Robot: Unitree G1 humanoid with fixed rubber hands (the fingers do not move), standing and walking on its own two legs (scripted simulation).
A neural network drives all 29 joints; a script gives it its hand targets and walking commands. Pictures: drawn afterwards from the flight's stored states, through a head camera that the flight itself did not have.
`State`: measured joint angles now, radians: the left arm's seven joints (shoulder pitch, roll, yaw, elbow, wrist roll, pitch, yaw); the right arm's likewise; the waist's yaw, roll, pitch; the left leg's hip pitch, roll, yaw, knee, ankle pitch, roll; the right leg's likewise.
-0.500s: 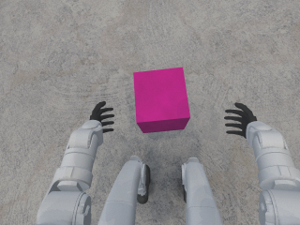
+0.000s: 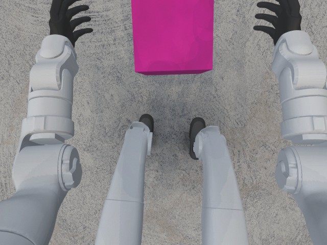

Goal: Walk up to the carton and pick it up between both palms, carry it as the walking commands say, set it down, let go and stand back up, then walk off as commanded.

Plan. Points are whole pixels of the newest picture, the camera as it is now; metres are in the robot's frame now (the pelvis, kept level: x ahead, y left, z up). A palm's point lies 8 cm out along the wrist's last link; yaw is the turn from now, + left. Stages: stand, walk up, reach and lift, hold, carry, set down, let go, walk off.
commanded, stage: reach and lift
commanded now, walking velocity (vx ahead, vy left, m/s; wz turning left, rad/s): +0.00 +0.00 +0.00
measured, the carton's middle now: (172, 37) +0.55 +0.03 -0.52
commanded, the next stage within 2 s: none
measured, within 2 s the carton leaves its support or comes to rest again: neither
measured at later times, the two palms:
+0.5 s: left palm (80, 15) +0.51 +0.22 -0.18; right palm (285, 11) +0.54 -0.19 -0.18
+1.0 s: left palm (105, 33) +0.52 +0.23 -0.34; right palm (252, 33) +0.54 -0.20 -0.35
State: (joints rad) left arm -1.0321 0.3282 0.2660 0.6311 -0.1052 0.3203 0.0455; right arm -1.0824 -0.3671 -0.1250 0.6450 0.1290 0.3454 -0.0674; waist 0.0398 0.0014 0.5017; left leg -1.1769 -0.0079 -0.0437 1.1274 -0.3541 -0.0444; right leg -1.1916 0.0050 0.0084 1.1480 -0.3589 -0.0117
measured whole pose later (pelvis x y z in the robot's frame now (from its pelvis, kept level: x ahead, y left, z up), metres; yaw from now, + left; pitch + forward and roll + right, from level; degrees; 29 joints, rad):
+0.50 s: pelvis -0.03 +0.01 -0.04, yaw +0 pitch +28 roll +2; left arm -1.41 0.32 0.32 0.87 -0.11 0.27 0.09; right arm -1.46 -0.51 -0.15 0.94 0.13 0.27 0.00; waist 0.05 0.02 0.52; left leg -1.41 -0.03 0.00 1.27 -0.35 -0.02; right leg -1.43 0.01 0.07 1.30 -0.35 0.03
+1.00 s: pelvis -0.03 +0.01 -0.18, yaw +1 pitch +33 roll +1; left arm -1.40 0.38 0.23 0.75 -0.22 0.30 0.15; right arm -1.44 -0.54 -0.11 0.81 0.23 0.30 -0.06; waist 0.03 0.03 0.53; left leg -1.87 -0.05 -0.03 1.81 -0.52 -0.04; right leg -1.88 0.02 0.06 1.83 -0.53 0.04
